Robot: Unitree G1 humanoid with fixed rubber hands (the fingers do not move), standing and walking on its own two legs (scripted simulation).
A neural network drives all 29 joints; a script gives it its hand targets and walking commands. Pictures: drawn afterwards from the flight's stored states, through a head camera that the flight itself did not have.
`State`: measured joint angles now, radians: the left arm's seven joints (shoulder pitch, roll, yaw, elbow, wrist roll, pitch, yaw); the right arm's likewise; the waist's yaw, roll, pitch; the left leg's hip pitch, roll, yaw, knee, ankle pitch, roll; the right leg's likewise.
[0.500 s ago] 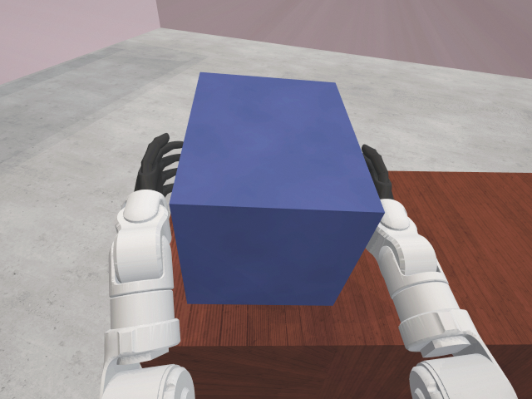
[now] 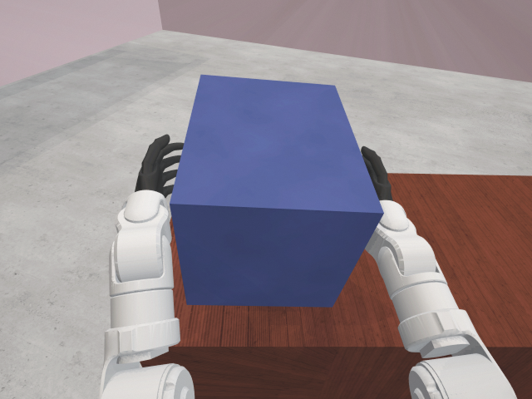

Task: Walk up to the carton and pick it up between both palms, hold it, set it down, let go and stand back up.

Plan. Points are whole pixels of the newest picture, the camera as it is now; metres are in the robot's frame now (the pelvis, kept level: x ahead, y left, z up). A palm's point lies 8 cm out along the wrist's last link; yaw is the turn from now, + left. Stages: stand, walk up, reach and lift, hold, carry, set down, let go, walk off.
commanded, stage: hold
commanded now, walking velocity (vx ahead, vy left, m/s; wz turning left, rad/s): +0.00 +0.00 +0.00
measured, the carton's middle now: (265, 188) +0.42 +0.01 +0.15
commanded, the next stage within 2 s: none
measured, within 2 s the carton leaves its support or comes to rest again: neither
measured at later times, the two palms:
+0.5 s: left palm (155, 193) +0.36 +0.16 +0.19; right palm (376, 200) +0.37 -0.16 +0.17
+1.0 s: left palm (154, 193) +0.36 +0.16 +0.19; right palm (375, 202) +0.36 -0.16 +0.17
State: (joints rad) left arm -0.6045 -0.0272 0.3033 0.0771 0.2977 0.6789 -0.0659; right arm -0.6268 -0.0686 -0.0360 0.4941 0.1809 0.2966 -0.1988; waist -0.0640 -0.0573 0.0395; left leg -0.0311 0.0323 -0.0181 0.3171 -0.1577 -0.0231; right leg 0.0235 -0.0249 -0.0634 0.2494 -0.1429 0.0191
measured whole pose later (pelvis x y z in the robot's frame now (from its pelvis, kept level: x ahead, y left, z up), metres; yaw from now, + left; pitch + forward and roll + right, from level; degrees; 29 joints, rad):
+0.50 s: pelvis +0.00 +0.00 +0.00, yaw +0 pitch -8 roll -1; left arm -0.59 -0.03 0.31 0.06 0.30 0.68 -0.07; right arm -0.62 -0.08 -0.02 0.48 0.19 0.30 -0.20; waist -0.07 -0.05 0.05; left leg -0.02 0.04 -0.02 0.32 -0.16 -0.02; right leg 0.04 -0.02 -0.07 0.24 -0.15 0.02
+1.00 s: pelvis +0.00 +0.00 +0.00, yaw +0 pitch -7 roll -1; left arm -0.60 -0.03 0.30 0.08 0.30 0.67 -0.06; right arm -0.62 -0.07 -0.03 0.49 0.18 0.29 -0.20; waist -0.06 -0.05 0.04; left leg -0.03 0.03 -0.02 0.32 -0.16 -0.02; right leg 0.02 -0.02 -0.06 0.24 -0.14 0.02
